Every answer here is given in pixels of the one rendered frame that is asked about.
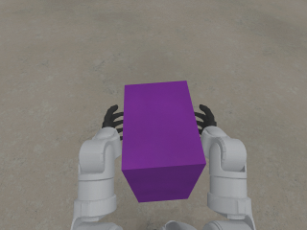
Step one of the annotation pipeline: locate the left robot forearm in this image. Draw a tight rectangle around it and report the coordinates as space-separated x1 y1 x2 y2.
70 126 122 230

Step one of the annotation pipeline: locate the right robot forearm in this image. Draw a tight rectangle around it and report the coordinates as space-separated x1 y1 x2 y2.
201 126 256 230

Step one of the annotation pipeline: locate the robot right hand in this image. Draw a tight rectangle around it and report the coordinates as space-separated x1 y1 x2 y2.
194 104 217 135

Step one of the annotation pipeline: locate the robot left hand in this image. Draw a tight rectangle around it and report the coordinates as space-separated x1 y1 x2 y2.
102 104 124 141

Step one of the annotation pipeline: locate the carton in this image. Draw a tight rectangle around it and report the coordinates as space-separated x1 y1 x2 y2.
121 80 206 203

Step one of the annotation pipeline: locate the right robot upper arm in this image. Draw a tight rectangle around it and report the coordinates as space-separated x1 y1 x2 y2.
202 220 251 230

